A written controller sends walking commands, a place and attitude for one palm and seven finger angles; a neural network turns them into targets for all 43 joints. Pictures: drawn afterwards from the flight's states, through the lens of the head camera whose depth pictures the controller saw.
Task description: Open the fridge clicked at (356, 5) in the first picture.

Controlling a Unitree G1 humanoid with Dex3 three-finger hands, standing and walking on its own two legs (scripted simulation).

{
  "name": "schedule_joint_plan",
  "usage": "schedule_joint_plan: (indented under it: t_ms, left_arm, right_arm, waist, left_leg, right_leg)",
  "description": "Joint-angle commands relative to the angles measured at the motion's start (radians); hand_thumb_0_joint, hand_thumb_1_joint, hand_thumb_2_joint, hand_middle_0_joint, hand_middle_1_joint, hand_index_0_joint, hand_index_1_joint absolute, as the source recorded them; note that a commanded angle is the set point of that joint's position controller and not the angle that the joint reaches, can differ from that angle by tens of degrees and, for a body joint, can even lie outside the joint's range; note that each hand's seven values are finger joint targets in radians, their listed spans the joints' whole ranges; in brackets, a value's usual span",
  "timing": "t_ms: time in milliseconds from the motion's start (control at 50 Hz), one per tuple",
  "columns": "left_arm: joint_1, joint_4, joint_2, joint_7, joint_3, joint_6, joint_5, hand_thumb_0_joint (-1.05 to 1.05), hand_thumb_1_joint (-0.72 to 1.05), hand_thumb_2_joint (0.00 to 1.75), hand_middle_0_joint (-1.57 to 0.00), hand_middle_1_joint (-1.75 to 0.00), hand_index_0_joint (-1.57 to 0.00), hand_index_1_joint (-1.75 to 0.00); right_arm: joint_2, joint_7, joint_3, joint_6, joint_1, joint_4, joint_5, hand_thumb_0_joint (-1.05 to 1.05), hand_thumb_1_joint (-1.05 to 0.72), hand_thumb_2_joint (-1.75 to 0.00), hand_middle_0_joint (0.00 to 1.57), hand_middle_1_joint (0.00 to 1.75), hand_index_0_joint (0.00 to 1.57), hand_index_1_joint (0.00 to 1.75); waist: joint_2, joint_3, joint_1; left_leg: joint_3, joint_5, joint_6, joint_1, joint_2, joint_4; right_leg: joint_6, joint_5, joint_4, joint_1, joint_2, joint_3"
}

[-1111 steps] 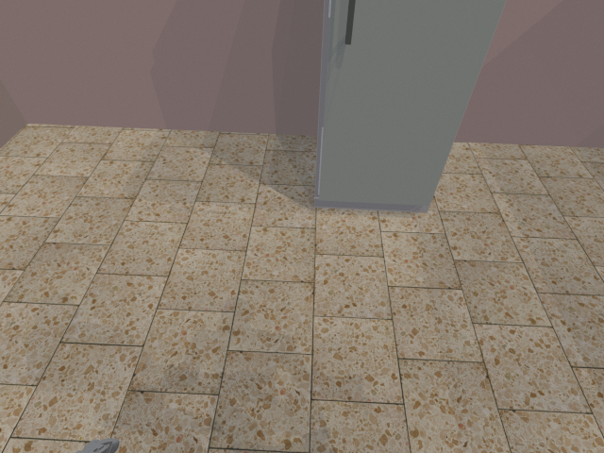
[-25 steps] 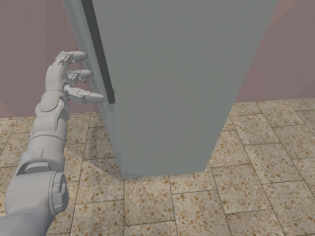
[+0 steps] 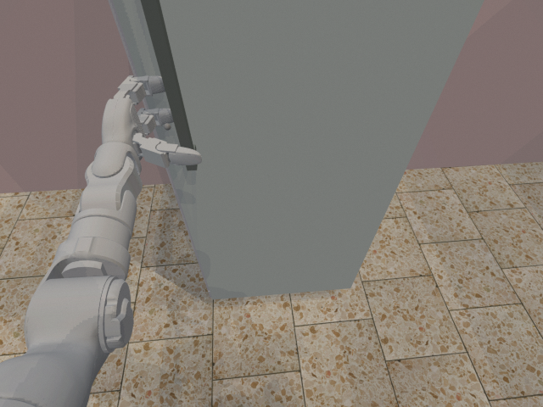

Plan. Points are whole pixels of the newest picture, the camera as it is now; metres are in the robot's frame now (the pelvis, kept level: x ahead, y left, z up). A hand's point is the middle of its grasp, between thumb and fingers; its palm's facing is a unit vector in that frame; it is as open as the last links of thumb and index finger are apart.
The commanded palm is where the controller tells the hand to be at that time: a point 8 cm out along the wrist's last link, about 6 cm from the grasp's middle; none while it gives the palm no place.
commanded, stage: feel for the door with the fingertips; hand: left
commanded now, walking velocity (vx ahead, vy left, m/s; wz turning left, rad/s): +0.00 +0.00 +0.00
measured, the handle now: (163, 38) +0.53 +0.14 +0.27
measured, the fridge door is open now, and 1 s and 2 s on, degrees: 0 0 0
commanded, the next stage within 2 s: slide the fingers in behind the handle in 0.08 s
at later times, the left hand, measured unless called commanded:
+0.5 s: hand (168, 124) +0.48 +0.15 +0.17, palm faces +0.09 -1.00 +0.00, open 13.9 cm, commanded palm +0.44 +0.20 +0.17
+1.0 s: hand (178, 128) +0.47 +0.13 +0.17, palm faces +0.09 -1.00 +0.00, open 14.2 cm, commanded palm +0.43 +0.18 +0.17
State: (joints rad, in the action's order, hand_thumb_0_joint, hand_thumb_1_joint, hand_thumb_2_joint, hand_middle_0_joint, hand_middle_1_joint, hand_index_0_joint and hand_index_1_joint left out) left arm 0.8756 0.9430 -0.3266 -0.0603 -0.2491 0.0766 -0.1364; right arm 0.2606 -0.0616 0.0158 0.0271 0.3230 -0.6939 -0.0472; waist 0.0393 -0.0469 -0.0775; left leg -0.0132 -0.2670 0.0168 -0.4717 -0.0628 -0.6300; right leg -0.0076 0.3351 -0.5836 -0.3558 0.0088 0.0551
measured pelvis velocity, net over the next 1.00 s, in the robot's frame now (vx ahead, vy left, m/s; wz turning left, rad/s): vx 0.01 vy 0.00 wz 0.00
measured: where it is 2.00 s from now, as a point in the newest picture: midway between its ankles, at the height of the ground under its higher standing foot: outside the picture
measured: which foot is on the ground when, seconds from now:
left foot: down 0.00-1.00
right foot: down 0.00-1.00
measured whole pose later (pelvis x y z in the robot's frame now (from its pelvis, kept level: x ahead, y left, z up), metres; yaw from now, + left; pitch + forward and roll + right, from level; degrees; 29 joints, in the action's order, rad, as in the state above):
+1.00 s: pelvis +0.01 +0.00 +0.00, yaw +0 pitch +5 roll -1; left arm 0.81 0.83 -0.25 0.02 -0.21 0.04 -0.14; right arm 0.24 -0.05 0.01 0.02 0.30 -0.69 -0.04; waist 0.05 -0.06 -0.05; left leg -0.02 -0.27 0.02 -0.43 -0.06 -0.61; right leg -0.01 0.34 -0.57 -0.32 0.01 0.05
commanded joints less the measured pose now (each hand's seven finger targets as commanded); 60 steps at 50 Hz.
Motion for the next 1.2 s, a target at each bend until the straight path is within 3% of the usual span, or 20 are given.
schedule_joint_plan:
  t_ms: [0,40,100,120,320,360,380,520,560,580,660,700,740,840,880,940,1040,1060,1080,1180]
  left_arm:
    - [0.534,-0.238,-0.214,0.022,-0.047,0.092,0.009,0.0,-0.5,0.3,-0.3,-1.2,-0.3,-1.2]
    - [0.531,-0.23,-0.188,0.029,-0.032,0.091,0.013,0.0,-0.5,0.3,-0.3,-1.2,-0.3,-1.2]
    - [0.531,-0.18,-0.287,0.038,-0.106,0.089,0.027,0.0,-0.5,0.3,-0.3,-1.2,-0.3,-1.2]
    - [0.553,-0.178,-0.27,0.034,-0.086,0.091,0.033,0.0,-0.5,0.3,-0.3,-1.2,-0.3,-1.2]
    - [0.466,-0.236,-0.227,0.013,-0.074,0.098,0.01,0.0,-0.5,0.3,-0.3,-1.2,-0.3,-1.2]
    - [0.456,-0.227,-0.254,0.01,-0.091,0.09,0.012,0.0,-0.5,0.3,-0.3,-1.2,-0.3,-1.2]
    - [0.464,-0.247,-0.265,0.009,-0.095,0.09,0.012,0.0,-0.5,0.3,-0.3,-1.2,-0.3,-1.2]
    - [0.428,-0.329,-0.17,-0.005,-0.025,0.068,-0.009,0.0,-0.5,0.3,-0.3,-1.2,-0.3,-1.2]
    - [0.44,-0.32,-0.135,-0.001,0.006,0.053,-0.012,0.0,-0.5,0.3,-0.3,-1.2,-0.3,-1.2]
    - [0.457,-0.338,-0.166,0.005,-0.021,0.052,-0.014,0.0,-0.5,0.3,-0.3,-1.2,-0.3,-1.2]
    - [0.435,-0.335,-0.169,0.027,-0.028,0.043,-0.005,0.0,-0.5,0.3,-0.3,-1.2,-0.3,-1.2]
    - [0.464,-0.363,-0.108,0.034,0.018,0.046,-0.002,0.0,-0.5,0.3,-0.3,-1.2,-0.3,-1.2]
    - [0.425,-0.347,-0.133,0.042,-0.012,0.045,-0.003,0.0,-0.5,0.3,-0.3,-1.2,-0.3,-1.2]
    - [0.447,-0.355,-0.066,0.054,0.041,0.039,0.004,0.0,-0.5,0.3,-0.3,-1.2,-0.3,-1.2]
    - [0.449,-0.341,-0.11,0.06,0.007,0.041,0.002,0.0,-0.5,0.3,-0.3,-1.2,-0.3,-1.2]
    - [0.46,-0.385,-0.049,0.058,0.053,0.046,0.0,0.0,-0.5,0.3,-0.3,-1.2,-0.3,-1.2]
    - [0.451,-0.413,-0.014,0.063,0.082,0.042,-0.003,0.0,-0.5,0.3,-0.3,-1.2,-0.3,-1.2]
    - [0.439,-0.401,-0.027,0.067,0.076,0.041,0.0,0.0,-0.5,0.3,-0.3,-1.2,-0.3,-1.2]
    - [0.457,-0.408,-0.028,0.068,0.078,0.04,0.001,0.0,-0.5,0.3,-0.3,-1.2,-0.3,-1.2]
    - [0.441,-0.391,-0.041,0.066,0.063,0.033,0.0,0.0,-0.5,0.3,-0.3,-1.2,-0.3,-1.2]
  right_arm:
    - [0.143,-0.003,-0.056,0.038,0.044,0.085,0.01,0.0,-0.9,-0.9,0.2,0.3,0.2,0.3]
    - [0.138,0.002,-0.057,0.04,0.049,0.084,0.012,0.0,-0.9,-0.9,0.2,0.3,0.2,0.3]
    - [0.146,-0.004,-0.055,0.029,0.058,0.08,0.014,0.0,-0.9,-0.9,0.2,0.3,0.2,0.3]
    - [0.144,-0.006,-0.056,0.027,0.061,0.078,0.013,0.0,-0.9,-0.9,0.2,0.3,0.2,0.3]
    - [0.139,0.002,-0.063,0.027,0.06,0.095,0.009,0.0,-0.9,-0.9,0.2,0.3,0.2,0.3]
    - [0.146,-0.001,-0.066,0.023,0.065,0.092,0.009,0.0,-0.9,-0.9,0.2,0.3,0.2,0.3]
    - [0.146,-0.002,-0.065,0.022,0.054,0.096,0.004,0.0,-0.9,-0.9,0.2,0.3,0.2,0.3]
    - [0.135,-0.002,-0.066,0.026,0.031,0.107,0.0,0.0,-0.9,-0.9,0.2,0.3,0.2,0.3]
    - [0.135,-0.002,-0.065,0.027,0.028,0.103,-0.002,0.0,-0.9,-0.9,0.2,0.3,0.2,0.3]
    - [0.138,-0.004,-0.066,0.028,0.026,0.099,-0.002,0.0,-0.9,-0.9,0.2,0.3,0.2,0.3]
    - [0.137,-0.005,-0.061,0.026,0.016,0.1,0.003,0.0,-0.9,-0.9,0.2,0.3,0.2,0.3]
    - [0.125,0.001,-0.059,0.033,0.007,0.102,0.004,0.0,-0.9,-0.9,0.2,0.3,0.2,0.3]
    - [0.129,0.001,-0.06,0.031,0.004,0.102,0.004,0.0,-0.9,-0.9,0.2,0.3,0.2,0.3]
    - [0.121,0.004,-0.058,0.034,-0.008,0.106,0.006,0.0,-0.9,-0.9,0.2,0.3,0.2,0.3]
    - [0.127,0.002,-0.056,0.031,-0.007,0.1,0.006,0.0,-0.9,-0.9,0.2,0.3,0.2,0.3]
    - [0.118,0.005,-0.057,0.036,-0.015,0.107,0.006,0.0,-0.9,-0.9,0.2,0.3,0.2,0.3]
    - [0.116,0.008,-0.059,0.042,-0.018,0.101,0.005,0.0,-0.9,-0.9,0.2,0.3,0.2,0.3]
    - [0.121,0.007,-0.06,0.041,-0.01,0.097,0.006,0.0,-0.9,-0.9,0.2,0.3,0.2,0.3]
    - [0.119,0.006,-0.059,0.041,-0.017,0.097,0.006,0.0,-0.9,-0.9,0.2,0.3,0.2,0.3]
    - [0.119,0.002,-0.057,0.04,-0.018,0.091,0.006,0.0,-0.9,-0.9,0.2,0.3,0.2,0.3]
  waist:
    - [-0.005,-0.364,-0.009]
    - [-0.002,-0.366,-0.012]
    - [-0.044,-0.346,-0.006]
    - [-0.042,-0.336,-0.017]
    - [-0.012,-0.353,0.001]
    - [-0.056,-0.334,-0.002]
    - [-0.041,-0.338,-0.002]
    - [-0.005,-0.354,-0.001]
    - [-0.005,-0.318,-0.014]
    - [-0.006,-0.334,-0.008]
    - [-0.026,-0.329,0.001]
    - [0.012,-0.339,-0.003]
    - [-0.027,-0.347,0.006]
    - [-0.024,-0.333,-0.001]
    - [-0.042,-0.327,0.002]
    - [-0.017,-0.355,0.002]
    - [-0.015,-0.353,-0.002]
    - [-0.049,-0.349,0.0]
    - [-0.016,-0.343,-0.002]
    - [-0.029,-0.328,0.003]
  left_leg:
    - [0.02,0.235,-0.046,0.285,0.047,0.046]
    - [0.016,0.241,-0.044,0.288,0.047,0.042]
    - [0.005,0.218,-0.05,0.229,0.048,0.05]
    - [0.004,0.21,-0.05,0.23,0.048,0.052]
    - [-0.007,0.248,-0.051,0.255,0.05,0.047]
    - [-0.008,0.234,-0.056,0.236,0.05,0.048]
    - [-0.011,0.224,-0.056,0.238,0.05,0.053]
    - [-0.008,0.264,-0.053,0.293,0.051,0.051]
    - [-0.006,0.247,-0.055,0.293,0.051,0.051]
    - [-0.001,0.244,-0.053,0.299,0.049,0.053]
    - [-0.001,0.247,-0.054,0.293,0.051,0.056]
    - [0.006,0.27,-0.049,0.321,0.051,0.053]
    - [0.006,0.278,-0.048,0.316,0.049,0.054]
    - [0.007,0.271,-0.047,0.319,0.049,0.055]
    - [0.007,0.258,-0.049,0.306,0.048,0.06]
    - [0.006,0.28,-0.047,0.333,0.051,0.056]
    - [0.008,0.297,-0.047,0.347,0.049,0.057]
    - [0.014,0.293,-0.048,0.338,0.049,0.057]
    - [0.014,0.285,-0.046,0.34,0.048,0.062]
    - [0.009,0.275,-0.049,0.326,0.052,0.069]
  right_leg:
    - [0.019,-0.318,0.071,0.006,-0.042,-0.009]
    - [0.018,-0.325,0.069,0.001,-0.044,-0.007]
    - [0.012,-0.335,0.074,0.038,-0.04,-0.018]
    - [0.011,-0.329,0.077,0.027,-0.04,-0.017]
    - [0.016,-0.372,0.075,0.049,-0.046,-0.015]
    - [0.013,-0.365,0.082,0.06,-0.045,-0.015]
    - [0.011,-0.362,0.085,0.058,-0.043,-0.021]
    - [0.017,-0.389,0.084,0.056,-0.048,-0.012]
    - [0.015,-0.364,0.094,0.034,-0.046,-0.009]
    - [0.015,-0.358,0.093,0.033,-0.046,-0.01]
    - [0.016,-0.355,0.092,0.044,-0.044,-0.009]
    - [0.02,-0.363,0.084,0.026,-0.045,-0.005]
    - [0.02,-0.373,0.083,0.043,-0.046,-0.005]
    - [0.019,-0.365,0.083,0.027,-0.045,-0.003]
    - [0.019,-0.361,0.086,0.042,-0.043,-0.006]
    - [0.02,-0.379,0.082,0.041,-0.044,-0.004]
    - [0.021,-0.392,0.084,0.041,-0.046,0.0]
    - [0.021,-0.381,0.086,0.053,-0.047,0.003]
    - [0.021,-0.374,0.086,0.042,-0.046,-0.001]
    - [0.02,-0.376,0.095,0.054,-0.044,-0.001]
